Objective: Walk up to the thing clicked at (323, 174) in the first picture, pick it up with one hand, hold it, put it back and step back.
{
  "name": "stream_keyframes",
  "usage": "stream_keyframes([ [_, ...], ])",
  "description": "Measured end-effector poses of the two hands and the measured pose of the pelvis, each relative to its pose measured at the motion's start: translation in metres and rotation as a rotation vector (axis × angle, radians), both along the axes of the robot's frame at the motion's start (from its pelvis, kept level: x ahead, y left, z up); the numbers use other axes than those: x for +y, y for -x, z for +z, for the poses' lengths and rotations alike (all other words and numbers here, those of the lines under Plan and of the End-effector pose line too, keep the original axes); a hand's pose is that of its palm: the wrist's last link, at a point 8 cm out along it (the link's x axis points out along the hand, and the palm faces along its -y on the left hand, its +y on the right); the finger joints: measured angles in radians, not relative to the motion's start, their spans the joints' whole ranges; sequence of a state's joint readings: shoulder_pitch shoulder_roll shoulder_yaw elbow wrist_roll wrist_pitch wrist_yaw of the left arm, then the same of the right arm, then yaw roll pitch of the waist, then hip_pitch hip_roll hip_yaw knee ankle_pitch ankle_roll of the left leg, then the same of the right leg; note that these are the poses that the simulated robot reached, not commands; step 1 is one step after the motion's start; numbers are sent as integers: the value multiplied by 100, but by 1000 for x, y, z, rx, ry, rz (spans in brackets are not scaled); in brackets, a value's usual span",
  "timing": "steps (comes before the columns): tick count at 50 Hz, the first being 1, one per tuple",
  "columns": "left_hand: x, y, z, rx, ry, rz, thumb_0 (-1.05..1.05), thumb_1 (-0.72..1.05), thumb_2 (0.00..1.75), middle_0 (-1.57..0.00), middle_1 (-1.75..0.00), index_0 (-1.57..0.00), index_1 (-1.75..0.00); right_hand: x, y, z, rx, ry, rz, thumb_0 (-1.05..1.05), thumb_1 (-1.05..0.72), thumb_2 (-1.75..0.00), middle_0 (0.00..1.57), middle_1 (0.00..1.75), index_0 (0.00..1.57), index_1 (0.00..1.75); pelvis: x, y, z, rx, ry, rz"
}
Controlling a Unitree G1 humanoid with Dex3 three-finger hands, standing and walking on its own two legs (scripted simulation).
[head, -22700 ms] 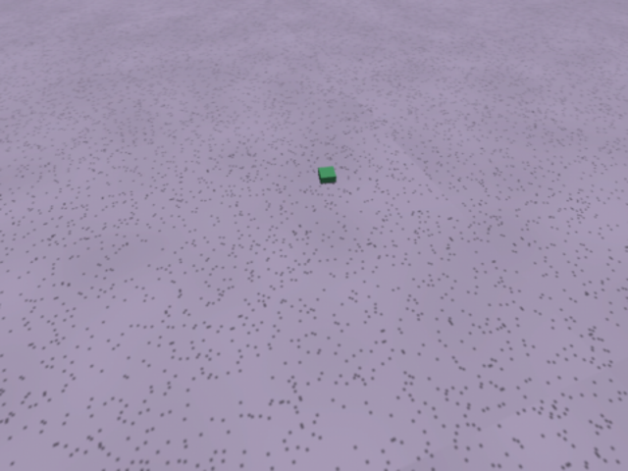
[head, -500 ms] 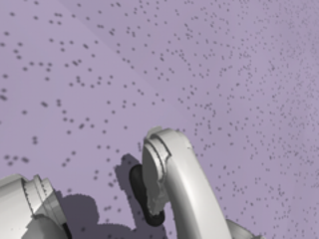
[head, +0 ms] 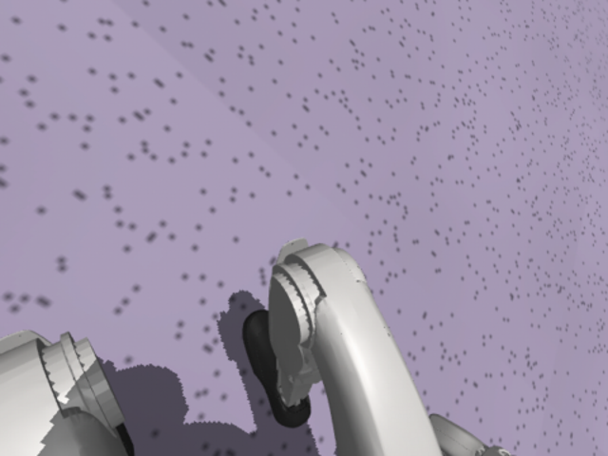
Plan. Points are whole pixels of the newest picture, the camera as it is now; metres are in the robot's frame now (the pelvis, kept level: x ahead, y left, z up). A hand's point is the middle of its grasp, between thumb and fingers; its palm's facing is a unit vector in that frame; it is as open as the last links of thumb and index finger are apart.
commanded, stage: close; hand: left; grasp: from above
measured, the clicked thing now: out of the picture +0.42 +0.35 -0.29
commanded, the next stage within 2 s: settle in 0.40 s
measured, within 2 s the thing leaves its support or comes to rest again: leaves its support in 0.82 s
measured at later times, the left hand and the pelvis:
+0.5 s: hand out of the picture +0.40 +0.34 -0.26, palm faces -0.37 -0.26 -0.89, open 11.1 cm; pelvis +0.00 +0.00 +0.00, yaw +0 degrees
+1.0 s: hand out of the picture +0.41 +0.35 -0.22, palm faces -0.31 -0.25 -0.92, open 11.1 cm; pelvis +0.01 +0.00 +0.01, yaw +1 degrees
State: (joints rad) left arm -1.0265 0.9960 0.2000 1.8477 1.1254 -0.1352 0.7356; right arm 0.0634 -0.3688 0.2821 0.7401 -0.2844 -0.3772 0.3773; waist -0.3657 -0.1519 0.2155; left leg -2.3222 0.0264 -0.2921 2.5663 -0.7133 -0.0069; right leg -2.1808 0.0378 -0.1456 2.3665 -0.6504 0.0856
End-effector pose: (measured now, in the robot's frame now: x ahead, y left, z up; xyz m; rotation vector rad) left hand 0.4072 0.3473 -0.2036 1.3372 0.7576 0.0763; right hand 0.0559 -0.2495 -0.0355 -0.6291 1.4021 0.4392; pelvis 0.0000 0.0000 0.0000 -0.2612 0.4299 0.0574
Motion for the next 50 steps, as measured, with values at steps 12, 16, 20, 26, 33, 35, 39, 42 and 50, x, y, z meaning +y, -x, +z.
stream_keyframes([
  [12,1,-1,2,2,2,-7,1,-2,45,-51,-59,-54,-57,1,-1,-1,-3,1,4,0,-90,-89,20,30,20,30,0,0,1,0,-1,3],
  [16,1,-1,3,1,2,-11,1,-2,43,-53,-56,-56,-54,2,-1,0,-3,6,3,0,-90,-89,20,30,20,30,0,1,2,1,0,1],
  [20,1,0,3,2,3,-15,2,-3,41,-55,-54,-58,-52,3,0,1,-3,10,6,0,-90,-89,20,30,20,30,0,2,2,0,1,1],
  [26,1,-1,4,-1,1,-22,2,-4,39,-58,-51,-61,-48,2,2,3,-5,22,4,0,-89,-89,20,30,20,30,1,2,2,-2,4,1],
  [33,2,-3,4,-3,-1,-23,2,-7,38,-62,-49,-65,-46,3,4,5,1,26,2,0,-91,-90,20,30,20,30,2,2,3,1,6,0],
  [35,3,-3,5,-8,4,-15,2,-8,38,-63,-49,-66,-46,4,4,6,-1,29,-5,0,-91,-90,20,30,20,30,2,2,4,4,7,0],
  [39,3,-1,6,-2,17,-13,3,-10,37,-65,-48,-68,-45,4,4,5,5,27,-16,0,-91,-90,20,30,20,30,2,1,4,16,5,1],
  [42,3,0,10,-4,22,-11,3,-11,37,-67,-47,-70,-44,4,2,3,2,21,-26,0,-91,-90,20,30,20,30,1,-1,5,24,1,5],
  [50,10,-3,40,-66,-13,-8,3,-13,37,-71,-44,-73,-41,-5,-10,-4,-37,1,-101,0,-91,-90,20,30,20,30,-1,-6,6,73,-19,12],
])
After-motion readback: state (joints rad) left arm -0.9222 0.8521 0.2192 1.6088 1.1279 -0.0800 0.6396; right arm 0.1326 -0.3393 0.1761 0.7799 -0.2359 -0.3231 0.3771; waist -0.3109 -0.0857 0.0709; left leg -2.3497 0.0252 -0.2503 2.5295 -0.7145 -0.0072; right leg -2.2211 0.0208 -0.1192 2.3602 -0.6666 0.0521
